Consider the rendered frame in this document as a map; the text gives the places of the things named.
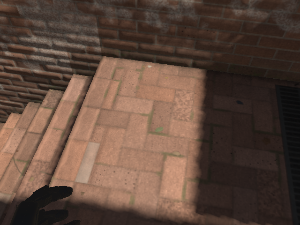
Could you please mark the robot left hand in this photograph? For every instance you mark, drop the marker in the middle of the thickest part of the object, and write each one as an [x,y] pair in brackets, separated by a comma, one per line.
[28,213]

